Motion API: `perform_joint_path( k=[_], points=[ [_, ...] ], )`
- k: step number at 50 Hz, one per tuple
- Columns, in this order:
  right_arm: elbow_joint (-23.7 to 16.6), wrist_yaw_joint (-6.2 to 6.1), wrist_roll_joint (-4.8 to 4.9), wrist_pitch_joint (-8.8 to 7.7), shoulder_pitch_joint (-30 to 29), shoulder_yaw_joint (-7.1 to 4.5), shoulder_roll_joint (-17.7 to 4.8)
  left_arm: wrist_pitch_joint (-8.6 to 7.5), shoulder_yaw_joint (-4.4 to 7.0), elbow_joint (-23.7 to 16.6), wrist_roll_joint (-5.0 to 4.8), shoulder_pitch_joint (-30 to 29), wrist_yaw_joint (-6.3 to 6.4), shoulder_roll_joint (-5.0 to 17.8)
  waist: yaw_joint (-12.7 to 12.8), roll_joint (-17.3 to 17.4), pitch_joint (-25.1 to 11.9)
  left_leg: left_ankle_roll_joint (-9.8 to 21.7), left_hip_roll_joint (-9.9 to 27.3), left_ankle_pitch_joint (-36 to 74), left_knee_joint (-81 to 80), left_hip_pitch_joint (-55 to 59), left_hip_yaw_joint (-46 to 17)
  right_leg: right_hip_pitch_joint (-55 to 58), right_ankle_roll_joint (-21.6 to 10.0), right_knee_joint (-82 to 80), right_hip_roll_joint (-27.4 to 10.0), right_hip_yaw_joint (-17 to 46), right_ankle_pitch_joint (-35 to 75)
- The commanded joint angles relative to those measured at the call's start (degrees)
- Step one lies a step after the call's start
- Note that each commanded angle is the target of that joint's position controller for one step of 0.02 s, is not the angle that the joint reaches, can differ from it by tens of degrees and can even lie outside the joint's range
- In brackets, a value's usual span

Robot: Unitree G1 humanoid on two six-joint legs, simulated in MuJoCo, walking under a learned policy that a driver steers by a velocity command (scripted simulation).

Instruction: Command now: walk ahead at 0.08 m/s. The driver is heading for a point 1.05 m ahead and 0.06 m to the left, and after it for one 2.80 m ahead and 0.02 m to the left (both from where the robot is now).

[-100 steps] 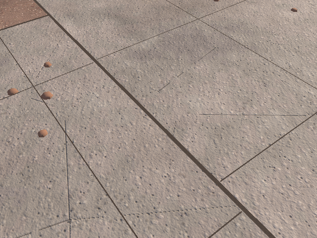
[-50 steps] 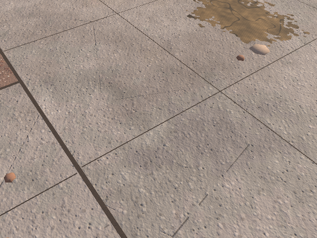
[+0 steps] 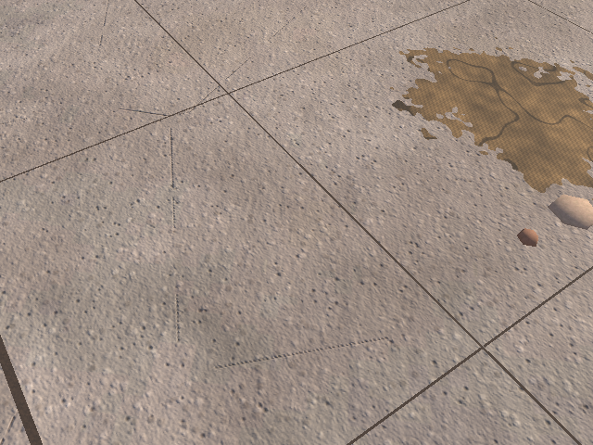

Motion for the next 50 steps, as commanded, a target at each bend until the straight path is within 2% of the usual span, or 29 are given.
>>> perform_joint_path(
  k=[1,3,4,6,7,9,10,13,16,19,20,21,22,23,24,25,26,28,33,38,41,42,43,44,45,46,47,48,50],
  points=[
    [-3.37,-1.05,0.99,0.25,-4.01,-1.75,-7.5,0.0,1.19,0.87,0.69,7.24,0.04,3.65,3.75,6.58,-3.85,3.65,13.08,-27.56,-13.5,-5.72,-13.93,13.62,-1.59,-7.36,1.53,-3.3,5.09],
    [-2.11,-1.18,1.05,0.45,-1.31,-1.4,-6.0,-0.57,1.15,0.8,1.47,7.07,0.03,4.79,2.98,3.56,-1.16,-0.23,10.29,-28.9,-10.07,-5.3,-12.0,13.15,-3.99,-15.07,-2.26,0.34,4.68],
    [-1.88,-1.35,1.22,0.61,1.04,-1.96,-6.49,-0.75,2.13,1.45,0.7,5.59,0.1,8.53,-0.11,-2.86,0.98,-1.69,6.47,-24.84,-8.43,-2.77,-7.57,6.99,-5.2,-15.95,-2.14,0.97,-4.04],
    [-1.48,-1.88,0.91,0.81,-0.29,-2.29,-6.89,-1.9,1.64,2.72,0.49,6.66,-0.07,5.15,1.0,-4.84,-0.5,-2.22,4.41,-21.73,-2.22,5.48,-4.12,-0.37,-4.62,-21.14,-1.67,1.7,-16.67],
    [-1.34,-2.03,1.65,0.79,-0.18,-2.77,-7.64,-2.36,2.48,2.64,-0.01,7.04,-0.1,7.62,1.37,-6.65,-0.3,-1.75,3.23,-26.84,1.76,4.16,-2.37,-0.64,-5.53,-23.42,-2.68,3.9,-22.1],
    [-2.55,-1.26,2.44,-0.44,-3.21,-3.18,-7.33,-3.85,4.03,2.78,-1.31,8.62,-0.05,11.22,3.05,-12.5,1.54,-1.88,1.51,-21.32,13.6,-5.17,0.77,5.13,-9.97,-31.71,-11.43,16.48,-28.37],
    [-2.95,-0.59,2.67,-1.34,-4.02,-3.34,-7.11,-4.77,4.41,2.92,-1.89,8.23,0.12,11.52,2.97,-13.21,2.23,-0.92,4.07,-16.59,19.1,-9.64,-1.02,8.35,-12.08,-33.97,-16.08,21.63,-25.54],
    [-3.06,0.24,3.21,-3.05,-5.01,-3.23,-5.33,-6.6,3.77,2.59,-2.42,8.82,-0.34,7.74,2.8,-7.69,1.75,0.55,8.27,-16.78,20.81,-18.45,-3.36,17.52,-11.44,-32.72,-16.3,19.82,-18.34],
    [-2.27,0.43,2.81,-3.91,-5.07,-2.82,-3.94,-6.28,4.34,2.08,-2.79,7.38,-1.09,9.42,2.09,-7.85,0.55,-1.05,5.25,-14.44,8.91,-2.81,2.64,10.33,-9.36,-31.24,-10.07,8.88,-11.36],
    [1.87,-0.09,3.29,-3.35,5.15,-3.62,-5.23,-6.01,4.05,1.31,-2.89,6.19,-1.69,8.61,-2.39,-5.22,-0.24,-2.03,2.59,-10.46,3.96,15.71,6.2,-1.47,-9.05,-23.29,-7.1,4.34,-11.71],
    [4.15,-0.48,3.68,-3.27,13.16,-4.57,-7.18,-6.38,3.19,0.16,-2.14,3.73,-1.97,6.07,-6.22,-1.89,-2.74,-0.75,5.36,-12.25,2.93,26.38,1.75,-8.16,-7.59,-13.68,-5.23,1.96,-5.73],
    [6.15,-0.89,2.89,-3.26,23.53,-6.02,-13.09,-7.29,1.69,-2.48,-0.67,-1.1,-2.49,0.65,-10.69,12.92,-5.38,3.06,17.73,-22.27,-3.36,36.36,-16.67,-20.37,-4.18,11.99,-0.8,-4.96,-1.4],
    [5.54,-0.11,2.26,-3.81,25.19,-6.22,-16.14,-9.09,1.19,-5.73,-2.17,-1.2,-2.4,-1.19,-8.82,21.06,-6.87,11.26,27.4,-38.7,-11.92,41.26,-42.93,-36.39,-4.64,26.2,3.99,-2.19,-8.29],
    [4.34,0.21,1.78,-4.5,20.2,-4.72,-12.29,-10.15,1.42,-6.83,-3.5,-4.72,-2.91,2.05,-7.08,12.15,-1.77,11.87,29.13,-43.81,-12.62,37.93,-43.77,-44.96,-6.28,35.21,-1.46,1.86,-4.75],
    [2.87,0.67,1.31,-4.86,16.66,-3.63,-9.28,-10.41,1.21,-7.42,-3.47,-5.84,-3.42,2.68,-5.57,8.47,-0.06,10.12,27.05,-38.78,-11.42,35.11,-37.97,-46.73,-7.38,37.18,-3.08,1.5,0.29],
    [2.07,1.09,1.27,-4.63,14.07,-3.13,-8.87,-10.18,0.99,-6.63,-2.45,-3.96,-3.55,2.04,-3.37,5.35,-0.14,8.98,24.47,-33.85,-11.73,30.68,-31.78,-43.67,-7.1,36.44,-5.06,0.7,3.71],
    [1.67,1.3,1.31,-4.22,12.07,-2.73,-8.08,-9.92,1.15,-6.55,-1.52,-3.18,-3.57,2.29,-1.63,4.53,1.2,8.11,22.55,-29.83,-13.18,25.4,-27.41,-40.68,-6.51,32.81,-6.35,0.93,6.72],
    [2.19,0.98,0.84,-3.72,12.02,-1.74,-5.81,-8.5,1.15,-6.54,-1.75,-2.48,-3.92,1.84,0.29,5.8,3.73,7.37,19.49,-24.46,-16.58,18.39,-21.03,-36.61,-4.67,28.9,-6.62,-0.19,11.07],
    [3.43,-1.26,1.91,-4.43,16.26,-1.61,-7.04,-8.0,0.31,-11.2,-1.68,-13.88,-4.58,0.7,-1.42,4.06,7.34,5.67,15.64,-6.0,-23.32,11.03,-7.25,-24.97,-2.74,7.87,-2.93,-5.56,26.53],
    [4.94,-1.8,2.69,-3.77,21.2,-1.98,-8.24,-8.42,0.16,-14.72,-2.85,-21.6,-6.97,1.13,-1.9,4.1,9.42,4.4,18.21,4.85,-23.63,23.68,-1.46,-18.54,-4.76,-8.13,0.46,-6.91,26.95],
    [5.37,-1.73,0.94,-2.51,22.12,-3.03,-11.33,-7.91,1.72,-15.21,-3.37,-16.35,-7.02,5.16,3.15,11.34,2.17,3.1,20.71,46.3,-9.38,33.67,-0.37,-8.09,-7.47,-7.17,5.83,-10.36,15.64],
    [5.52,-1.74,0.1,-1.71,21.23,-3.31,-12.1,-7.32,3.1,-13.13,-3.78,-6.64,-6.38,8.14,8.6,13.94,-3.56,2.39,20.75,57.82,2.61,32.48,0.58,3.56,-9.21,-5.79,7.6,-11.24,12.09],
    [4.35,-1.87,-0.02,-1.3,18.2,-3.15,-12.03,-6.57,4.5,-8.93,-3.73,8.11,-5.46,11.18,16.05,13.09,-10.45,0.62,18.64,53.94,20.66,19.48,1.3,24.67,-11.0,-3.94,4.98,-7.6,10.56],
    [2.06,-0.74,0.42,-2.49,25.39,-0.9,-2.16,-6.67,5.65,-6.72,-1.11,16.94,-4.99,16.77,11.27,-3.53,-23.25,-1.62,10.12,19.86,47.3,-8.43,-1.83,53.37,-19.58,-5.45,-11.68,22.07,-14.99],
    [2.96,-0.04,2.66,-5.45,24.92,-0.01,-0.8,-7.15,5.2,-4.74,-1.6,20.53,-5.19,14.78,11.01,-13.66,-32.28,-0.63,2.48,-20.94,57.6,-15.78,-11.46,57.33,-21.19,-21.02,-17.49,47.45,-35.19],
    [-0.04,-0.07,5.22,-6.63,15.7,-2.17,-7.26,-7.33,3.78,-3.49,-1.41,17.42,-4.9,9.6,11.45,-13.54,-20.84,1.58,5.97,-19.98,61.32,-22.98,-11.95,51.04,-16.85,-25.47,-15.19,42.94,-30.35],
    [-2.4,-0.3,5.82,-7.15,8.98,-2.04,-7.71,-7.64,3.13,-3.58,-0.81,13.7,-4.89,7.62,10.14,-7.27,-12.18,2.07,8.27,-17.67,61.0,-24.12,-9.99,40.52,-15.29,-25.15,-13.65,32.98,-19.08],
    [-3.55,-0.49,4.62,-7.34,5.75,-1.85,-6.33,-8.09,2.68,-3.44,-0.05,9.38,-5.14,6.37,7.12,-0.42,-7.46,2.22,10.49,-14.73,57.39,-21.75,-9.08,29.16,-14.69,-25.98,-11.69,26.07,-10.6],
    [-3.27,-0.21,3.52,-5.16,9.4,-2.13,-4.18,-8.67,1.35,-3.33,1.18,3.11,-5.69,1.91,0.02,-2.01,-3.76,2.21,14.22,-11.19,52.83,-14.53,-9.53,13.64,-14.32,-27.69,-8.09,17.81,-8.02]
  ],
)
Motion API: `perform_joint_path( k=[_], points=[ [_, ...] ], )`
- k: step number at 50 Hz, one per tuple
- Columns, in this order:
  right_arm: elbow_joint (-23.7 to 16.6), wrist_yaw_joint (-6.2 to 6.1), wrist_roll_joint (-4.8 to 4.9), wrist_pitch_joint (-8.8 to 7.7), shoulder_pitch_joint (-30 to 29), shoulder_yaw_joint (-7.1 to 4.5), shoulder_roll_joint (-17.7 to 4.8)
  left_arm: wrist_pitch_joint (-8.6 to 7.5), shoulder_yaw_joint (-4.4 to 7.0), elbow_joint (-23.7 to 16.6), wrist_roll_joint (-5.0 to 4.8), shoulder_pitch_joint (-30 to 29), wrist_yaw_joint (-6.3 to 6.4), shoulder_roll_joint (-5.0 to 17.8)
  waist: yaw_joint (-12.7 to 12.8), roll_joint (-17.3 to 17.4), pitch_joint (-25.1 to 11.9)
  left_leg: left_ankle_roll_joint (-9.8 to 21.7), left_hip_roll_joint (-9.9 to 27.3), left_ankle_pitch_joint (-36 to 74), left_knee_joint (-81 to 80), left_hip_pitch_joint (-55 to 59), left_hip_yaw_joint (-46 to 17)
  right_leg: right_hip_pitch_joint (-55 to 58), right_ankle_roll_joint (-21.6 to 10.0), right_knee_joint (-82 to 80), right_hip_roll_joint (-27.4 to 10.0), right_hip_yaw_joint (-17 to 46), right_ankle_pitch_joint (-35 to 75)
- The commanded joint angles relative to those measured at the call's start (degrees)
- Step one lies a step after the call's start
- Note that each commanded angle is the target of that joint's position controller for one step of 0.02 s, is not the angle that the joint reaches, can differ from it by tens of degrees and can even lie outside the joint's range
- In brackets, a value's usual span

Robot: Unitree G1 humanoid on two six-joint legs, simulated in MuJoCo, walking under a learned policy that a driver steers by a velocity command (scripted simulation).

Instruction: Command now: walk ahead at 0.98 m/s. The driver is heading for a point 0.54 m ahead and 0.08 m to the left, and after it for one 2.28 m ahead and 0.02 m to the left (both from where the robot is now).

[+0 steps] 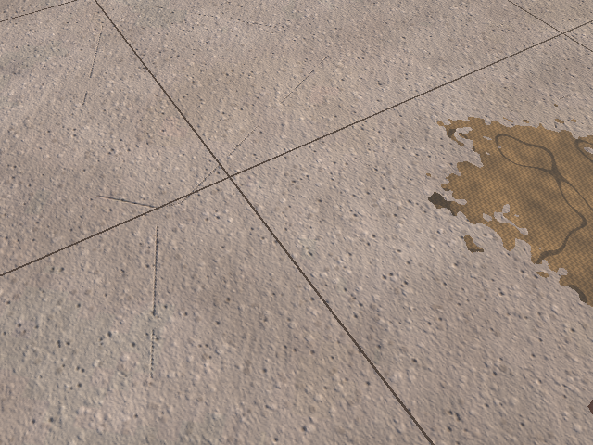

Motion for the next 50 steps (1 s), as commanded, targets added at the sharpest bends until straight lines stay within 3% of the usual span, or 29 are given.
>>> perform_joint_path(
  k=[1,3,7,11,14,15,17,18,19,20,21,22,23,24,25,26,29,33,36,39,42,43,44,45,46,47,48,49,50],
  points=[
    [-4.75,0.17,-0.27,0.78,2.08,-0.65,-1.04,-1.25,-0.11,-1.15,0.48,-0.17,-0.31,1.42,-3.42,-5.34,-3.32,0.56,5.91,2.35,-0.48,-14.25,-2.36,8.91,-9.63,-20.96,-14.37,23.49,-16.41],
    [-6.1,-0.29,-0.73,2.21,-0.74,-0.38,-0.92,-1.42,0.11,-0.29,-0.6,0.19,0.2,3.36,-4.42,-5.86,1.75,-1.4,7.12,4.75,-4.95,-17.03,-1.11,2.78,-9.84,-25.17,-14.21,19.9,-15.92],
    [-9.49,-0.25,-2.14,1.69,-12.77,-0.7,-3.63,-1.76,0.34,0.78,-0.56,5.82,2.03,5.62,-1.17,-2.73,6.06,-4.48,6.25,23.48,-22.49,-21.64,2.1,3.46,-8.72,-27.97,-12.01,11.82,-3.03],
    [-12.14,1.82,-1.11,0.42,-22.2,-0.07,-2.55,-1.72,0.1,2.63,-1.57,12.98,3.06,7.0,2.25,-1.54,7.13,-4.15,2.53,35.46,-38.89,-14.37,5.49,9.71,-7.13,-31.15,-12.13,6.03,2.48],
    [-14.45,3.37,-0.58,0.05,-26.97,-0.02,-3.15,-0.12,0.46,3.79,-1.71,15.96,3.49,8.27,2.93,-2.03,8.52,-3.27,0.64,30.22,-47.08,-18.01,5.96,24.21,-6.36,-28.67,-15.33,4.71,9.61],
    [-14.88,3.8,-0.44,-0.11,-26.31,-0.32,-4.01,0.47,0.75,3.73,-1.45,15.79,3.57,9.33,1.8,-3.4,7.39,-2.61,-0.75,26.81,-48.04,-17.03,6.75,28.43,-5.86,-25.84,-16.54,4.54,19.17],
    [-13.98,3.52,0.34,0.42,-18.34,-1.99,-8.06,1.85,1.54,3.64,0.25,14.68,3.55,11.94,-3.5,-8.53,-0.04,-0.45,-4.8,17.19,-44.76,-9.03,9.32,35.78,-4.67,-13.9,-17.83,4.0,48.4],
    [-11.66,2.84,0.73,0.98,-7.79,-3.36,-10.91,2.67,1.52,3.59,1.15,13.35,3.52,12.09,-9.28,-10.65,-6.29,1.3,-6.78,13.77,-43.32,3.04,10.86,34.14,-3.82,-0.94,-16.92,2.6,59.02],
    [-7.88,1.97,0.15,1.71,6.5,-4.27,-13.57,2.9,0.6,2.17,1.32,11.38,3.76,10.09,-15.67,-9.08,-14.61,2.96,-1.69,9.75,-38.3,25.96,4.5,18.31,-2.51,19.04,-15.13,2.47,50.42],
    [-6.0,2.22,-1.77,1.26,12.39,-5.82,-19.87,1.02,-2.34,0.76,0.11,22.02,2.19,-1.88,-7.95,12.35,-26.31,14.04,13.68,-21.23,-45.53,50.42,-30.01,-8.74,1.04,45.35,-3.2,6.35,9.57],
    [-4.7,2.47,-1.84,0.79,14.71,-4.74,-14.43,-1.36,-2.09,2.23,-2.47,19.9,2.0,1.43,-10.01,15.7,-30.69,12.76,15.26,-32.93,-59.24,53.19,-47.5,-15.04,-0.92,51.26,-0.29,14.19,-15.21],
    [-4.08,2.16,-1.85,0.5,10.9,-3.56,-10.14,-2.34,-0.66,-0.98,-4.69,10.23,2.12,6.61,-10.07,13.54,-19.1,8.76,14.04,-26.49,-61.15,46.68,-39.61,-21.27,-2.82,53.48,-3.72,13.13,-13.78],
    [-4.64,2.23,-2.3,0.2,6.43,-3.07,-8.63,-2.91,-1.07,-3.12,-4.44,3.75,2.44,6.4,-8.81,4.81,-12.69,7.47,12.34,-15.65,-60.86,36.66,-30.9,-21.13,-3.29,51.62,-6.18,12.16,-10.94],
    [-4.59,2.62,-3.15,-0.13,2.54,-2.58,-7.13,-3.09,-1.1,-4.26,-2.95,0.09,2.61,5.2,-6.26,-0.87,-8.03,6.7,10.11,-7.67,-61.4,26.3,-24.21,-19.13,-3.43,47.63,-8.24,11.3,-8.02],
    [-4.75,2.87,-4.05,-0.58,-0.54,-1.86,-4.96,-2.33,-0.82,-4.43,-2.48,1.95,2.42,4.58,-2.3,0.22,-6.65,6.53,8.31,-5.28,-62.17,18.92,-19.65,-15.21,-3.46,44.66,-10.65,11.99,-5.21],
    [-4.68,3.1,-3.93,-0.64,-2.62,-1.22,-2.82,-1.2,-0.83,-3.86,-2.35,3.71,2.17,3.61,-0.15,1.27,-5.08,6.78,6.94,-4.64,-63.51,14.19,-16.86,-13.27,-3.12,43.2,-11.78,11.72,-4.44],
    [-3.55,2.53,-2.07,-0.75,-2.39,-1.26,-4.45,1.01,-1.33,-4.8,-1.75,1.7,2.49,2.16,1.71,1.38,1.6,7.49,6.28,-2.52,-68.97,6.21,-10.9,-16.71,-0.66,36.36,-14.14,9.92,-1.68],
    [-2.37,0.73,-2.09,-0.88,2.94,-1.28,-5.89,0.32,-1.32,-8.36,-0.68,-10.26,2.27,3.53,-1.89,-0.62,6.05,6.0,3.42,10.45,-72.25,5.97,-1.63,-19.6,2.38,17.78,-12.54,5.71,16.82],
    [-0.88,-0.1,-1.36,-0.88,8.72,-0.97,-6.62,-0.87,-1.83,-10.44,-1.44,-17.15,0.69,2.35,-4.48,-1.11,7.07,5.05,3.32,13.51,-75.51,8.31,2.5,-12.54,2.16,5.51,-9.2,2.67,27.78],
    [0.41,-0.55,-1.14,0.38,11.77,-1.23,-7.91,-1.32,-1.68,-12.89,-2.19,-21.89,-0.77,3.06,-4.8,-0.44,8.48,4.12,6.26,19.97,-74.05,21.19,3.98,-14.86,1.14,-3.22,-7.1,2.54,25.05],
    [0.44,-0.87,-2.76,2.12,11.07,-2.25,-11.32,-1.11,-0.04,-13.44,-2.86,-16.86,-1.09,7.06,0.25,5.0,1.73,2.52,9.08,55.4,-62.35,33.72,4.48,-9.03,-1.06,-2.41,-1.62,-0.52,13.95],
    [0.65,-0.88,-4.02,3.0,10.28,-2.53,-12.24,-0.49,1.11,-12.17,-3.43,-9.27,-0.5,9.6,4.9,8.06,-3.46,2.08,9.55,68.89,-52.41,35.89,4.79,-2.03,-2.59,0.15,-0.01,-1.24,8.83],
    [0.15,-0.99,-4.47,3.81,7.28,-2.38,-12.09,0.37,2.27,-8.89,-3.49,3.74,0.46,11.94,12.11,8.72,-9.81,0.47,8.3,72.53,-36.16,29.76,6.7,13.23,-4.01,0.68,-0.57,-1.06,8.01],
    [-1.94,-1.24,-5.02,3.55,7.58,-1.05,-7.82,1.27,2.93,-5.53,-2.3,16.44,1.6,16.28,14.08,0.71,-20.09,0.2,5.01,51.57,-14.69,10.77,5.17,36.95,-5.31,7.37,-11.86,14.7,-2.46],
    [-1.39,0.47,-1.85,1.37,18.52,1.73,3.19,0.27,3.47,-4.38,-1.84,17.75,0.47,17.55,5.45,-25.41,-31.35,-3.26,-8.92,-4.33,8.46,-11.45,-1.0,55.54,-17.54,-7.97,-24.3,50.56,-31.34],
    [-1.52,0.55,0.65,-0.57,12.77,0.03,-5.35,0.1,2.1,-3.34,-1.07,16.97,0.53,10.5,8.45,-17.95,-27.59,-0.12,-5.6,-5.23,10.23,-17.41,-5.95,53.43,-13.47,-16.8,-21.8,56.19,-37.64],
    [-4.83,0.5,2.4,-1.3,2.58,-0.59,-7.85,-0.19,1.34,-3.32,-0.38,13.83,0.72,7.6,8.5,-12.44,-16.71,0.89,-3.3,-4.37,10.53,-20.52,-4.18,44.93,-11.2,-15.89,-20.52,44.52,-28.53],
    [-7.02,0.22,1.46,-1.77,-3.05,0.07,-6.15,-0.89,1.26,-2.93,0.24,10.16,0.3,7.66,6.24,-1.22,-10.3,1.17,-1.14,-2.15,6.24,-19.23,-3.46,33.7,-10.12,-17.25,-18.44,37.72,-17.81],
    [-7.53,0.1,0.03,-1.57,-4.94,-0.31,-5.53,-1.61,0.8,-2.9,0.89,6.54,0.0,6.07,3.21,0.89,-7.22,1.08,1.18,0.29,1.35,-16.86,-3.24,25.13,-10.0,-17.59,-16.35,31.77,-11.69]
  ],
)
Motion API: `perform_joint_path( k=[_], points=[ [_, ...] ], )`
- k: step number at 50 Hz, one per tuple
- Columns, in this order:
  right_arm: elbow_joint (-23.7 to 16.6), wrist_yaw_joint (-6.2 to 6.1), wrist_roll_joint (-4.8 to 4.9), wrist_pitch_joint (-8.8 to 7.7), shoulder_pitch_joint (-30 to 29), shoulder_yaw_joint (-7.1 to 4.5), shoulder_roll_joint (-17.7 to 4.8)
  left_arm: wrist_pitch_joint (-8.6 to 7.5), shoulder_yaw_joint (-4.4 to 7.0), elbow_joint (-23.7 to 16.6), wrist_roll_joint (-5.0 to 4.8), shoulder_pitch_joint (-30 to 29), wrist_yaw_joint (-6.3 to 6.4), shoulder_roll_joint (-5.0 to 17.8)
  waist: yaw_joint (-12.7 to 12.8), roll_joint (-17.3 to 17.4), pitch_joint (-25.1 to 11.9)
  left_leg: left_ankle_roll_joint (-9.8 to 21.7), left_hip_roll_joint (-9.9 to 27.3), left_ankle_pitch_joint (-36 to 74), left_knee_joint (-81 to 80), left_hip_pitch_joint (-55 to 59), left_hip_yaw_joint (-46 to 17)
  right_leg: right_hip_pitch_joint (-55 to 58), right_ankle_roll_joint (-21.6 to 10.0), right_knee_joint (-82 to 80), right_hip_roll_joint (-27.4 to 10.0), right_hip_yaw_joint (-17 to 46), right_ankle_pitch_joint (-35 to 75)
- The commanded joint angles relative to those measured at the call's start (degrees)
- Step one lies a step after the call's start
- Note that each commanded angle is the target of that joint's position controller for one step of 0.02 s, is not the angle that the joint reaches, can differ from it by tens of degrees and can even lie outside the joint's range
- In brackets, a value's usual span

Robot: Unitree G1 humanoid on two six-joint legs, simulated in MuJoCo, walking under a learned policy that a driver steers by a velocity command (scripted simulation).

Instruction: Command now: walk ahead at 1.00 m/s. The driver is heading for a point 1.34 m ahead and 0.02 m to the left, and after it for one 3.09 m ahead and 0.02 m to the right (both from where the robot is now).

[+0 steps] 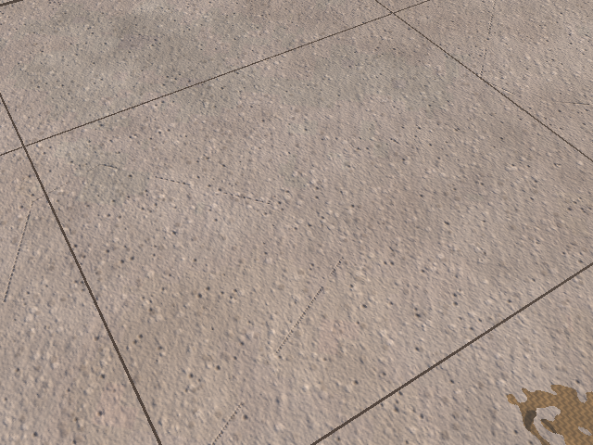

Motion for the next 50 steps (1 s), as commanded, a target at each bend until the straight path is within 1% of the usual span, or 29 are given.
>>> perform_joint_path(
  k=[1,4,6,9,12,15,17,19,20,21,22,23,24,25,26,28,30,32,36,40,42,43,44,45,46,47,48,49,50],
  points=[
    [-7.21,0.26,-0.28,-1.59,-3.67,-1.01,-4.01,-1.61,0.73,0.55,2.19,6.73,-0.42,3.26,-0.37,-0.61,-6.34,1.35,6.44,3.92,1.16,-22.81,-3.24,21.73,-8.96,-20.38,-15.43,28.21,-11.74],
    [-7.16,0.21,-0.68,0.72,-2.93,-0.62,-1.84,-1.53,0.2,1.8,0.0,5.7,-0.35,2.53,-3.7,-3.14,-0.68,-0.49,9.5,4.25,-5.4,-24.06,-1.43,12.51,-9.39,-25.23,-14.36,21.98,-11.36],
    [-9.28,-0.22,-1.56,0.96,-9.15,-0.33,-2.48,-1.63,0.65,2.48,-0.07,7.93,0.49,4.96,-2.27,-2.08,3.51,-2.59,10.61,11.46,-11.85,-30.15,-0.23,11.27,-9.69,-27.92,-14.41,19.34,-7.47],
    [-11.84,0.43,-2.16,0.05,-18.0,-0.2,-3.07,-1.6,0.47,3.19,-0.21,11.55,1.66,5.31,0.72,-1.29,5.46,-4.18,8.53,27.19,-27.1,-28.48,3.88,10.2,-7.46,-29.4,-10.85,10.78,2.68],
    [-14.1,1.91,-1.28,-1.03,-24.87,0.29,-2.0,-1.63,0.21,5.03,-1.04,17.63,2.22,6.08,3.4,-1.08,6.21,-3.84,4.98,37.58,-38.79,-20.91,6.87,12.41,-6.39,-32.38,-11.04,7.19,5.6],
    [-16.66,3.18,-0.53,-1.42,-28.93,-0.11,-3.24,-0.21,0.45,6.42,-1.17,20.17,2.62,7.43,3.22,-2.54,6.87,-2.57,2.47,33.62,-46.64,-23.91,7.31,26.41,-5.26,-29.58,-14.3,6.02,15.96],
    [-17.12,3.47,-0.26,-1.39,-25.67,-1.33,-5.97,0.99,1.07,6.55,-0.14,19.82,2.96,9.81,-0.15,-6.1,2.14,-0.99,-1.43,26.12,-46.21,-20.32,9.4,35.33,-3.95,-21.84,-16.39,5.7,40.11],
    [-14.0,2.38,0.81,-0.22,-9.48,-3.59,-10.64,2.73,1.51,6.74,2.02,17.36,3.18,11.56,-9.96,-11.41,-8.39,1.99,-3.93,18.72,-42.4,-4.18,10.56,37.38,-2.56,-1.7,-17.09,4.56,63.09],
    [-10.2,1.48,0.3,0.7,5.12,-4.32,-12.75,3.14,0.87,5.2,2.35,14.27,3.51,10.17,-16.77,-10.18,-16.23,3.46,1.81,15.04,-37.98,17.42,4.48,22.7,-1.32,17.36,-15.62,4.01,54.05],
    [-8.43,1.85,-1.85,0.0,10.61,-5.86,-18.89,1.38,-2.14,3.86,1.22,25.87,1.9,-2.16,-8.15,11.98,-28.71,15.89,18.45,-10.73,-42.02,44.88,-30.08,-5.68,2.18,45.34,-3.29,7.65,5.9],
    [-6.56,1.99,-1.8,-0.23,14.04,-4.94,-13.03,-0.92,-1.96,5.41,-1.59,23.55,1.46,1.49,-11.21,13.85,-34.22,14.8,19.45,-25.31,-56.2,47.91,-47.35,-12.55,0.31,50.51,-0.77,15.06,-16.91],
    [-5.9,1.53,-1.87,-0.31,9.61,-3.91,-9.23,-1.84,-0.34,1.95,-4.07,12.99,1.67,6.84,-11.04,12.42,-20.47,10.61,17.44,-20.78,-58.4,39.58,-38.18,-18.63,-1.54,51.75,-4.54,13.27,-15.44],
    [-6.45,1.65,-2.35,-0.56,4.68,-3.37,-7.71,-2.47,-0.81,-0.48,-3.82,6.55,1.99,6.41,-9.36,3.53,-13.24,9.14,15.6,-10.81,-59.2,28.22,-29.87,-18.12,-2.05,49.06,-6.88,12.43,-12.6],
    [-6.27,2.16,-3.2,-0.91,1.02,-2.72,-5.72,-2.59,-0.74,-1.22,-2.48,2.72,2.09,5.2,-6.77,-2.12,-7.3,8.27,12.91,-2.27,-60.38,16.78,-22.81,-15.97,-2.13,45.11,-8.61,11.35,-10.32],
    [-6.31,2.4,-4.21,-1.3,-1.87,-2.07,-3.79,-1.83,-0.53,-1.19,-2.02,5.54,1.85,4.31,-2.31,-0.39,-6.13,8.14,11.21,-0.35,-61.26,9.51,-18.21,-12.05,-1.99,42.36,-10.98,12.13,-7.67],
    [-5.88,2.71,-2.92,-1.3,-4.37,-1.47,-1.84,0.21,-0.74,-0.22,-1.61,8.52,1.71,2.18,1.18,1.34,-3.12,8.59,9.5,0.34,-64.4,1.28,-13.27,-9.9,-0.7,38.8,-13.15,11.26,-7.54],
    [-5.0,2.3,-1.91,-1.51,-3.61,-1.81,-4.08,1.31,-1.19,-1.6,-0.98,5.01,2.17,1.64,1.66,1.11,1.58,8.73,9.38,2.14,-67.81,-3.91,-9.91,-13.47,1.19,33.81,-14.83,9.97,-4.41],
    [-4.3,1.4,-2.12,-1.76,-1.03,-2.2,-5.91,1.1,-1.21,-3.93,-0.13,-1.8,2.44,2.77,-0.09,0.03,4.61,8.43,8.39,8.51,-69.74,-4.73,-5.8,-17.33,2.99,24.8,-14.88,8.55,4.91],
    [-2.72,0.11,-1.24,-2.11,6.06,-1.86,-6.6,-0.56,-1.76,-6.91,-0.41,-12.49,0.7,1.73,-4.21,-1.63,5.37,5.93,5.72,15.55,-73.18,-4.97,2.42,-7.26,3.22,5.29,-10.55,3.27,25.29],
    [-0.61,-0.5,-0.98,-0.29,10.95,-2.13,-8.49,-1.18,-1.42,-10.39,-1.54,-19.06,-1.01,2.84,-4.94,0.36,6.7,4.43,9.89,27.39,-70.64,13.09,3.7,-10.36,1.87,-6.1,-7.16,2.55,21.85],
    [-0.44,-0.84,-2.17,1.0,10.67,-2.69,-10.62,-1.07,-0.02,-10.65,-1.86,-15.3,-1.25,6.08,-1.3,3.73,1.57,3.06,11.77,53.2,-62.34,22.64,4.19,-6.89,0.35,-5.11,-3.07,0.22,13.65],
    [-0.21,-0.93,-3.34,1.85,10.2,-2.99,-11.75,-0.55,1.0,-9.85,-2.42,-9.4,-0.86,8.27,2.56,6.84,-3.06,2.54,12.48,66.96,-53.93,25.5,4.39,-1.24,-1.0,-2.68,-1.39,-0.56,8.26],
    [-0.37,-1.04,-4.16,2.79,7.78,-3.03,-12.2,0.22,2.25,-7.14,-2.84,2.39,-0.01,10.7,9.3,8.57,-9.33,1.36,12.04,74.62,-40.09,22.88,5.77,11.24,-2.63,-1.72,-1.04,-0.87,6.57],
    [-2.2,-1.41,-4.6,2.96,6.1,-2.04,-9.62,1.15,2.89,-3.46,-2.02,16.52,0.94,13.43,14.46,5.8,-18.54,0.58,10.34,61.53,-20.29,6.24,5.44,34.53,-3.97,4.76,-9.05,8.6,0.86],
    [-2.91,0.47,-2.85,0.94,18.38,1.16,3.02,0.34,4.43,-1.51,-0.74,20.6,0.16,18.74,5.21,-19.01,-30.41,-2.85,-3.03,6.93,5.77,-20.76,0.73,58.89,-16.9,-3.77,-24.2,44.63,-28.99],
    [-1.78,0.6,-0.12,-1.09,13.36,0.03,-3.79,0.21,3.12,-0.15,-0.52,22.97,0.36,11.69,9.28,-17.0,-31.94,-0.69,-3.34,-4.74,9.64,-26.33,-4.92,59.54,-13.93,-16.41,-23.23,56.64,-37.47],
    [-5.32,0.4,1.97,-1.97,3.2,-1.19,-7.65,0.04,2.21,0.24,-0.23,18.37,0.75,8.54,8.83,-14.36,-18.84,0.76,-0.13,-3.07,10.58,-31.73,-3.32,51.08,-10.63,-17.14,-21.81,46.31,-30.48],
    [-7.61,0.07,1.35,-2.62,-3.0,-0.53,-6.6,-0.31,1.86,-0.21,0.34,14.09,0.57,7.62,7.19,-4.3,-12.87,1.27,2.01,-0.47,7.4,-30.26,-2.77,40.14,-9.35,-18.02,-19.82,38.98,-20.45],
    [-8.37,0.09,0.26,-2.77,-5.63,-0.67,-5.34,-0.76,1.44,0.0,1.24,10.63,0.17,6.11,4.2,-0.36,-7.47,1.1,3.57,1.78,3.62,-28.8,-1.99,29.83,-9.42,-18.95,-17.76,32.99,-13.34]
  ],
)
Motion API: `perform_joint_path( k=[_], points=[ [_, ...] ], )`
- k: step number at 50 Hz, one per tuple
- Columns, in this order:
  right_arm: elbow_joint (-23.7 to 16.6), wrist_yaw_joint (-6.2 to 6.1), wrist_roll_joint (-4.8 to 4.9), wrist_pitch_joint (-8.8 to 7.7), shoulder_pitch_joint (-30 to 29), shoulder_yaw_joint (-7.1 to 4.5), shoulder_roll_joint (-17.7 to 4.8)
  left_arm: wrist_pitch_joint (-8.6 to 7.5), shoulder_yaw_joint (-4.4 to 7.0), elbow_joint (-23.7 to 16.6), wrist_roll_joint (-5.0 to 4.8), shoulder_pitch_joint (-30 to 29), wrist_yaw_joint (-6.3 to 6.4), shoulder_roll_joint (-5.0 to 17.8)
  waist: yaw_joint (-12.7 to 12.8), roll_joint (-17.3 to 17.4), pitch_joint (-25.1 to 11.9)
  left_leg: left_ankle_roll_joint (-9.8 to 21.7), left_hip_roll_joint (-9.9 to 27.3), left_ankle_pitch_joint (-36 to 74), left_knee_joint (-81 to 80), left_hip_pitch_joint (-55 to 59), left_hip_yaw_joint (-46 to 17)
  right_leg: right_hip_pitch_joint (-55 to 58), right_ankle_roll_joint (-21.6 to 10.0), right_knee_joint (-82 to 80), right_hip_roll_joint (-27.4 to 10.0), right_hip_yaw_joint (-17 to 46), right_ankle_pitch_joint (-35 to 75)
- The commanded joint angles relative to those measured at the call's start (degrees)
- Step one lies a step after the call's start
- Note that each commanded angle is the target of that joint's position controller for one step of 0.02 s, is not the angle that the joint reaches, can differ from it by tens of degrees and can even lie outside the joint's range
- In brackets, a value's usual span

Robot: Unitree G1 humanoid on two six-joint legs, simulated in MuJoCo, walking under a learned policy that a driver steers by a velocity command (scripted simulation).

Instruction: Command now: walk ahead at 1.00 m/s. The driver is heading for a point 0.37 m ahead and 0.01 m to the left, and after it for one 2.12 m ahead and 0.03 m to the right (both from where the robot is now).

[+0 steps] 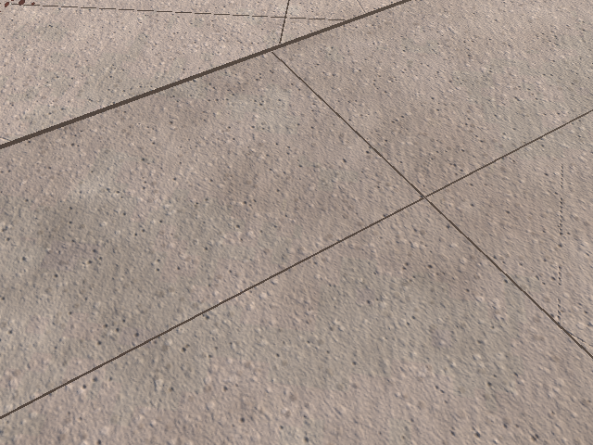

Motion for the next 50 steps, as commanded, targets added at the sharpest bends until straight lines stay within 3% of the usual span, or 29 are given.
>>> perform_joint_path(
  k=[1,2,4,7,8,10,12,14,16,17,18,19,20,21,22,23,24,25,27,29,31,34,36,37,38,39,41,45,50],
  points=[
    [-8.0,0.19,-0.02,-2.16,-5.39,-1.18,-4.65,-1.18,1.11,1.02,2.34,8.62,-0.25,3.84,0.78,-1.52,-5.44,1.49,6.35,5.16,2.86,-25.58,-3.14,23.62,-9.52,-20.36,-15.17,27.92,-10.92],
    [-7.43,0.36,-0.17,-1.15,-3.75,-1.15,-3.51,-1.18,0.6,1.19,1.95,6.9,-0.52,2.04,-1.28,-2.75,-4.11,1.04,7.32,5.53,1.15,-24.1,-2.71,19.62,-9.69,-21.76,-14.07,25.16,-10.29],
    [-7.55,0.2,-0.53,0.46,-3.61,-0.78,-1.97,-1.21,0.51,2.07,0.18,6.43,-0.45,2.52,-3.42,-3.8,-0.12,-0.36,9.53,5.37,-3.52,-25.31,-1.64,13.23,-9.86,-25.27,-13.86,21.35,-10.39],
    [-10.65,-0.23,-1.77,0.65,-12.77,-0.47,-3.01,-1.44,1.16,3.08,0.1,9.55,0.74,5.69,-1.44,-2.32,5.25,-3.19,10.49,17.13,-14.46,-32.18,0.41,10.94,-9.73,-28.85,-13.06,15.96,-3.1],
    [-11.46,0.05,-2.15,0.2,-15.82,-0.5,-3.49,-1.35,0.92,3.22,0.24,9.72,1.2,5.46,-0.81,-1.49,6.78,-3.66,9.49,22.88,-21.17,-30.19,1.99,9.24,-8.47,-28.36,-11.02,11.56,6.98],
    [-12.8,1.38,-2.74,-1.37,-21.48,0.2,-1.48,-1.19,0.68,4.28,-0.17,13.35,2.1,5.79,1.68,-0.54,6.67,-3.67,4.9,36.28,-34.14,-19.43,7.39,5.47,-5.95,-27.46,-7.39,4.77,18.95],
    [-14.42,2.54,-2.22,-2.23,-25.06,0.11,-1.15,-0.63,0.79,6.52,-0.68,19.49,2.63,7.28,3.74,-1.84,5.13,-3.48,1.73,44.43,-41.32,-14.82,8.0,10.85,-5.1,-27.05,-8.81,5.14,19.54],
    [-15.28,3.03,-2.06,-2.1,-25.66,-0.59,-3.02,0.61,1.09,7.51,-0.63,20.49,3.07,8.46,2.88,-4.27,3.93,-2.59,-0.42,42.49,-46.52,-15.13,7.13,20.28,-3.54,-22.96,-10.52,5.63,22.49],
    [-13.21,2.82,-2.4,-1.84,-17.92,-2.21,-6.82,1.91,1.72,7.29,0.3,19.07,3.51,10.11,-2.01,-7.14,-1.81,-1.49,-3.73,35.78,-45.65,-8.97,7.08,28.38,-1.55,-13.72,-11.62,6.52,36.58],
    [-10.34,2.61,-2.27,-1.83,-8.28,-3.17,-8.71,2.69,1.98,6.58,0.79,15.68,3.52,11.01,-7.88,-7.86,-6.37,-0.48,-3.78,36.06,-45.82,-0.8,6.89,28.99,0.43,-3.06,-10.79,5.13,42.1],
    [-7.86,2.0,-2.95,-1.38,0.28,-3.6,-10.85,3.09,1.69,5.44,1.17,14.04,3.55,10.02,-11.62,-6.13,-11.84,0.89,2.21,49.31,-44.38,10.46,3.27,23.8,3.07,11.73,-8.32,3.89,34.42],
    [-7.42,1.94,-5.68,-1.14,2.18,-3.42,-15.06,2.79,-0.61,6.09,1.87,26.06,2.92,-0.25,-4.55,12.47,-22.86,11.76,19.46,77.24,-35.6,32.33,-15.69,4.67,6.92,40.71,1.27,3.91,-12.25],
    [-7.53,2.51,-5.23,-0.81,3.32,-2.05,-10.78,1.94,-1.6,9.62,0.84,35.37,2.25,-0.53,-3.7,15.09,-35.51,17.38,24.14,88.96,-36.5,40.91,-29.67,-0.57,7.41,53.23,4.64,16.79,-32.8],
    [-7.42,3.0,-3.18,-0.31,0.59,-2.77,-10.26,2.12,-0.9,9.28,-1.85,32.99,1.81,3.14,-4.21,11.73,-37.09,19.47,24.83,65.25,-41.6,38.53,-30.54,-5.15,7.12,57.02,0.87,18.26,-29.36],
    [-8.69,2.53,-2.21,0.36,-6.19,-2.3,-7.66,2.59,-0.17,6.23,-1.52,21.95,2.46,6.55,-4.23,2.85,-27.94,15.59,20.08,51.57,-46.27,26.32,-24.29,-6.0,6.96,50.45,-3.06,12.99,-24.42],
    [-8.73,1.82,-2.3,0.71,-11.07,-1.11,-4.42,3.53,0.64,4.08,-1.0,12.73,3.29,8.09,-3.49,-2.56,-16.67,12.44,16.48,44.51,-49.65,11.94,-17.92,-6.06,7.1,44.03,-4.95,10.6,-20.9],
    [-8.32,1.5,-3.45,0.53,-12.71,-0.5,-3.43,4.76,0.96,3.65,-0.38,11.52,3.88,7.72,-1.23,-2.51,-12.47,11.11,14.53,45.11,-51.61,2.43,-14.57,-1.9,6.96,40.33,-6.71,10.26,-19.22],
    [-7.69,1.53,-4.21,0.68,-13.58,-0.76,-3.91,5.65,0.85,3.71,0.15,12.78,4.07,6.04,0.47,-0.48,-10.67,10.6,13.17,45.24,-53.21,-2.89,-12.36,1.65,7.03,36.04,-7.26,9.87,-17.99],
    [-6.46,1.71,-4.8,0.45,-14.29,-0.96,-4.43,6.08,0.04,4.14,0.45,14.45,4.53,1.98,2.69,2.09,-9.65,9.85,11.0,50.9,-54.73,-9.36,-6.02,7.37,7.07,24.77,-7.92,8.6,-18.28],
    [-5.58,1.22,-4.65,0.59,-14.07,-1.42,-5.41,6.01,-0.36,4.15,0.72,12.96,4.85,1.12,2.63,2.83,-12.22,10.14,11.09,53.36,-54.97,-9.38,-3.71,10.8,7.13,15.61,-7.85,7.61,-13.92],
    [-4.93,0.65,-3.87,1.48,-13.97,-1.86,-6.53,6.73,0.09,4.61,0.51,11.45,4.72,2.58,2.18,3.34,-13.63,9.25,11.14,37.73,-57.08,-10.19,-3.53,14.35,6.71,10.57,-7.59,7.05,-6.35],
    [-4.49,0.15,-3.06,2.97,-15.5,-1.77,-6.27,7.74,0.74,4.49,1.21,7.52,4.59,3.71,2.07,3.8,-8.09,5.72,8.77,2.31,-60.4,-16.61,-4.01,17.94,5.03,2.58,-6.35,5.58,-0.3],
    [-3.39,-0.16,-2.94,3.48,-14.0,-0.98,-3.92,7.59,0.88,4.05,2.29,5.88,4.67,4.02,1.94,3.36,-4.32,1.85,6.66,-9.07,-59.77,-18.31,-4.43,18.66,3.42,-3.45,-7.09,6.23,-1.47],
    [-2.63,-0.3,-3.03,3.66,-11.98,-0.7,-3.08,7.25,0.99,3.42,2.42,5.29,4.86,5.53,1.09,0.86,-2.47,-0.54,4.63,-10.37,-56.94,-17.7,-3.26,17.4,1.98,-8.99,-10.29,9.65,-2.43],
    [-2.14,-0.65,-2.81,3.87,-7.98,-1.26,-3.76,7.05,1.99,3.49,1.67,2.97,5.1,9.84,-2.98,-6.16,-0.58,-2.36,0.55,-6.69,-54.53,-15.09,0.79,11.47,0.27,-10.53,-11.24,11.12,-10.6],
    [-1.66,-1.2,-3.11,4.23,-8.68,-1.26,-3.79,6.61,1.63,4.24,1.55,2.42,4.86,6.97,-2.47,-8.12,-0.31,-3.43,-0.37,-1.28,-51.8,-8.3,3.05,4.69,0.76,-13.57,-9.91,10.86,-19.71],
    [-1.16,-1.78,-3.13,4.9,-8.94,-1.3,-3.18,5.56,0.85,4.99,1.73,0.8,4.54,4.09,-3.24,-9.11,-0.33,-3.4,0.1,4.91,-49.36,-2.16,3.57,1.17,2.91,-15.51,-8.93,10.43,-19.32],
    [0.43,-1.7,-3.11,5.02,-8.92,-1.48,-3.41,4.26,0.81,6.65,0.82,2.25,4.39,4.11,-2.14,-4.74,-2.4,-2.69,1.0,9.94,-49.27,-2.04,3.09,7.34,3.49,-12.16,-7.96,8.97,-6.9],
    [1.99,-1.73,-2.56,4.95,-10.16,-1.66,-3.55,4.17,0.75,8.72,0.45,3.73,4.44,3.95,-0.97,-2.23,-4.89,-3.08,1.25,17.13,-48.09,-0.19,3.18,11.92,2.64,-9.37,-7.31,7.74,3.86]
  ],
)
Next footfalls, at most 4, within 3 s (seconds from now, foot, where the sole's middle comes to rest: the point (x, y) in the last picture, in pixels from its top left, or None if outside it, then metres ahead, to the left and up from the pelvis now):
0.36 left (264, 388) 0.60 0.12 -0.75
0.74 right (371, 400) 0.57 -0.12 -0.75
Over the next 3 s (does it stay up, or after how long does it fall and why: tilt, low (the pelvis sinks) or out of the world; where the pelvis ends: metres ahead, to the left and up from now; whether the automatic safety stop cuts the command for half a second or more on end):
stays up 0.61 0.04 0.02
